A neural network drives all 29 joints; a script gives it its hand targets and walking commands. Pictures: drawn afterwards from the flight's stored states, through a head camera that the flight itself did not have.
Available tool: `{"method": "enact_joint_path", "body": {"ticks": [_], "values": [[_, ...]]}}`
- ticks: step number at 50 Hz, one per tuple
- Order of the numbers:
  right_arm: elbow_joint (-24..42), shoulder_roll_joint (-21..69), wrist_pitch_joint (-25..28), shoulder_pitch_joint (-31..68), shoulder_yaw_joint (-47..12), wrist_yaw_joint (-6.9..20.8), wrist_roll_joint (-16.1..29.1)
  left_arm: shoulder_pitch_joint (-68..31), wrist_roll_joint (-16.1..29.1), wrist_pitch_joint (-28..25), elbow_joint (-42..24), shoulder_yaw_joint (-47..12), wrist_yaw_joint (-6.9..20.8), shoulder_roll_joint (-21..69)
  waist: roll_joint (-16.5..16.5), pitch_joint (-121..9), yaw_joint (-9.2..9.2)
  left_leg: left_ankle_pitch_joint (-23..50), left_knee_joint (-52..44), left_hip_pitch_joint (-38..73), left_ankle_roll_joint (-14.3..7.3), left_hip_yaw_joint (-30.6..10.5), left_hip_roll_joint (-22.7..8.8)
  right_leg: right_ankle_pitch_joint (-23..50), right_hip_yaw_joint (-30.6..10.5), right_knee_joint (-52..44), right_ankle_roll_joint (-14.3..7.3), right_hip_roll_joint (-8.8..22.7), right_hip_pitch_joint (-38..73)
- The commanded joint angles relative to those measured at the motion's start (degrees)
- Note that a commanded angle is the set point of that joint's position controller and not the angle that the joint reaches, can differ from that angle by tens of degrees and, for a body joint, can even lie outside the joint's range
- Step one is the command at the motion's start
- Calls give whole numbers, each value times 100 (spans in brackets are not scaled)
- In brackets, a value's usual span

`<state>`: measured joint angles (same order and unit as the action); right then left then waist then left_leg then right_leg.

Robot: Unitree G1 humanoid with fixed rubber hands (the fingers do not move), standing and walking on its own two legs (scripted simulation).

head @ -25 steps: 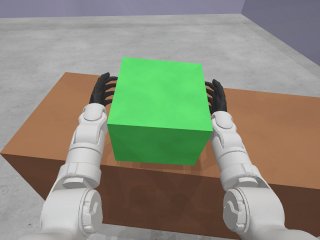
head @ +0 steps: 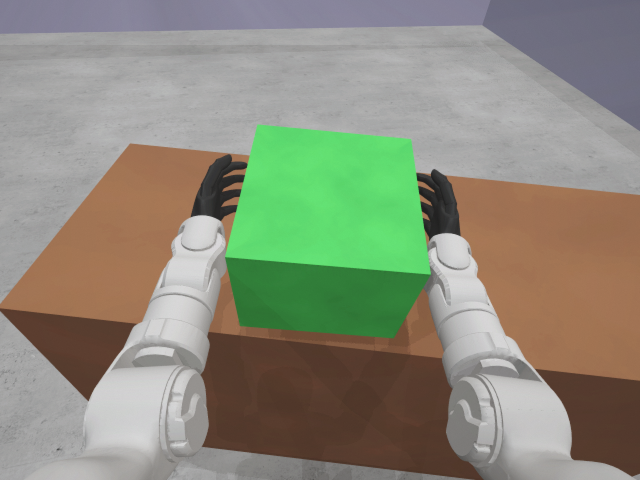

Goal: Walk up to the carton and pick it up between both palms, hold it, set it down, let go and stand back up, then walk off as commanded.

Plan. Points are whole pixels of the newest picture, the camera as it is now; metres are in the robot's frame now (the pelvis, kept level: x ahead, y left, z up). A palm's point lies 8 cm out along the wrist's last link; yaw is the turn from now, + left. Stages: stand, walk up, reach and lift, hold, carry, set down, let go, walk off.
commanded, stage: set down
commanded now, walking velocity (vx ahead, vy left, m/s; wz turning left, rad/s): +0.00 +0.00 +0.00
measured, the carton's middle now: (326, 232) +0.42 -0.01 +0.10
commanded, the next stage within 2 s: none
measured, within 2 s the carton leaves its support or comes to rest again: neither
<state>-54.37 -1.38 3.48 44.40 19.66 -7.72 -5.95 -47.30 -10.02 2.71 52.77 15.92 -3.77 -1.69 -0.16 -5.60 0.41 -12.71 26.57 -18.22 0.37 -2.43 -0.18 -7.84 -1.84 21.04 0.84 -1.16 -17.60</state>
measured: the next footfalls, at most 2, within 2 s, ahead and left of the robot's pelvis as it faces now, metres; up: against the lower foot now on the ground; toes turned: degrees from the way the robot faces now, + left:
none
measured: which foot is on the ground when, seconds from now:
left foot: down 0.00-1.00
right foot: down 0.00-1.00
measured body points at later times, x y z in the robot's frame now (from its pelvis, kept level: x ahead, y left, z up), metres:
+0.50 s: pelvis +0.02 +0.00 +0.00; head +0.03 +0.01 +0.45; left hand +0.45 +0.14 +0.11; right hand +0.43 -0.17 +0.10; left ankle +0.01 +0.11 -0.74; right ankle +0.03 -0.13 -0.74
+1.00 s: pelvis +0.03 +0.00 +0.00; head +0.06 +0.02 +0.45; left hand +0.46 +0.14 +0.09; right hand +0.45 -0.17 +0.08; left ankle +0.01 +0.11 -0.74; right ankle +0.03 -0.13 -0.74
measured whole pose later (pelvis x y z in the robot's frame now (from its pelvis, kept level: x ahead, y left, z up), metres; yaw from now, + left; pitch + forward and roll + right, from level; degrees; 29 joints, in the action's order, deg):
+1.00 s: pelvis +0.03 +0.00 +0.00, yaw +0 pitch +7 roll -1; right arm -58.0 -1.1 6.2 44.1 27.5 -4.2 -14.3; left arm -49.7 -10.0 -5.9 64.8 16.1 -5.0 -1.7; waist -0.2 -4.2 0.4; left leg -14.8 26.5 -18.2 0.3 -2.4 -0.2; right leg -10.0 -1.8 21.0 1.0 -1.1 -17.6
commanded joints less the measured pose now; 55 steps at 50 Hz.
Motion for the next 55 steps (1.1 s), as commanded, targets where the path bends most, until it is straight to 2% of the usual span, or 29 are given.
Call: {"method": "enact_joint_path", "body": {"ticks": [1,2,4,5,7,9,12,13,15,17,18,20,22,23,25,27,28,32,37,39,40,42,45,47,48,49,50,52,55], "values": [[480,3347,467,4175,-993,1250,-801,-4356,11,-647,-50,-1165,756,3594,10,-3069,448,944,-928,1390,312,487,34,709,685,-400,12,-71,1489],[569,3330,488,4152,-1034,1251,-762,-4150,-36,-630,-28,-1115,769,3553,32,-3070,374,1090,-926,1452,286,522,44,886,668,-408,19,-60,1564],[640,3282,511,4258,-1024,1243,-828,-4189,-67,-665,65,-994,768,3541,16,-3160,374,1082,-900,1347,273,539,51,949,653,-352,29,-41,1633],[717,3304,543,4306,-1044,1246,-793,-4260,7,-700,-60,-1113,759,3593,68,-3320,433,1360,-824,1426,309,503,49,1180,667,-305,38,-41,1656],[963,3369,620,4377,-1160,1242,-757,-4173,-4,-762,-80,-1120,741,3609,36,-3428,383,1683,-756,1445,330,488,29,1442,689,-279,34,-93,1716],[827,3428,617,4293,-1207,1234,-755,-4228,-16,-859,-71,-1143,759,3583,29,-3523,357,1908,-715,1428,339,529,42,1794,648,-232,58,-64,1831],[743,3359,664,4307,-1084,1253,-833,-4308,-24,-914,3,-1169,747,3654,113,-3631,430,1931,-663,1443,399,502,28,1630,694,-235,34,-67,1690],[672,3314,642,4257,-1001,1245,-915,-4351,-51,-929,86,-1122,751,3656,15,-3526,481,1887,-651,1534,395,478,1,1494,710,-279,27,-83,1568],[567,3330,612,4088,-955,1257,-964,-4220,-131,-930,219,-1013,775,3571,29,-3413,476,1728,-695,1439,348,520,3,1483,671,-296,32,-45,1601],[534,3313,571,4042,-854,1280,-983,-4115,-169,-916,357,-844,817,3466,8,-3097,392,1478,-800,1214,311,558,26,1315,656,-290,45,-41,1641],[495,3326,601,4081,-808,1295,-990,-4294,-101,-958,214,-990,803,3514,88,-3215,478,1552,-797,1262,333,522,14,1360,678,-291,33,-38,1610],[588,3335,644,4141,-838,1294,-995,-4165,-184,-974,256,-904,794,3551,122,-3190,421,1781,-728,1315,362,531,18,1488,693,-278,42,-60,1575],[440,3266,621,4062,-683,1302,-1087,-4263,-188,-991,353,-902,792,3512,125,-3201,511,1636,-721,1252,354,521,-11,1434,666,-274,35,-21,1520],[499,3361,636,4080,-701,1309,-1131,-4292,-210,-1026,299,-858,796,3495,118,-3310,445,1602,-728,1190,341,571,11,1483,661,-249,65,-12,1583],[519,3299,672,4128,-626,1344,-1178,-4277,-215,-1062,426,-806,787,3486,85,-3267,443,1586,-739,1159,354,553,-8,1395,692,-233,44,-43,1447],[472,3339,747,4093,-544,1350,-1191,-4429,-140,-1160,277,-948,752,3569,154,-3447,550,1706,-668,1199,397,551,-14,1486,724,-203,26,-73,1365],[447,3355,772,4114,-574,1356,-1193,-4300,-135,-1182,355,-943,753,3586,210,-3444,447,1819,-654,1205,389,568,-13,1515,702,-196,12,-57,1327],[317,3329,841,4121,-444,1358,-1303,-4484,-139,-1288,444,-945,708,3579,168,-3558,540,1905,-585,1121,411,541,-44,1584,737,-184,3,-72,1254],[297,3291,754,4133,-280,1394,-1411,-4297,-333,-1256,846,-548,786,3314,75,-3178,432,1422,-708,815,310,634,-21,1380,670,-145,34,-2,1320],[300,3352,776,4062,-235,1391,-1510,-4293,-316,-1309,783,-564,796,3287,40,-3153,440,1466,-722,731,298,658,-16,1614,664,-88,76,28,1461],[220,3261,770,4091,-174,1433,-1494,-4309,-330,-1304,814,-552,786,3274,157,-3150,480,1444,-719,776,325,626,-39,1410,688,-95,40,9,1286],[391,3322,843,4129,-188,1437,-1476,-4373,-296,-1360,719,-599,758,3360,141,-3426,444,1625,-634,766,323,642,-35,1615,709,-53,49,-18,1283],[189,3260,805,3962,-100,1453,-1548,-4177,-391,-1354,903,-493,781,3260,161,-3173,469,1644,-660,741,326,616,-53,1613,670,-60,36,12,1224],[345,3263,835,4064,-79,1437,-1579,-4181,-392,-1366,944,-444,788,3209,84,-3213,436,1736,-626,650,315,658,-58,1837,668,-5,52,14,1344],[212,3212,807,4036,-14,1439,-1612,-4223,-410,-1365,928,-443,804,3196,80,-3250,493,1668,-631,621,306,633,-47,1717,679,-21,56,22,1313],[319,3279,846,4077,-48,1468,-1623,-4241,-438,-1400,903,-391,788,3180,74,-3386,403,1720,-614,609,305,653,-47,1748,677,18,70,20,1327],[322,3232,863,4100,-7,1461,-1627,-4206,-414,-1398,944,-406,786,3173,91,-3304,481,1774,-596,643,310,632,-60,1786,672,36,69,30,1262],[220,3319,894,3937,-23,1472,-1662,-4168,-414,-1457,874,-460,768,3219,176,-3463,436,1944,-544,664,344,658,-48,1941,668,67,69,37,1271],[141,3358,960,3859,21,1467,-1719,-4127,-410,-1547,899,-478,753,3216,166,-3491,474,2155,-455,702,370,651,-73,2114,695,112,67,14,1192]]}}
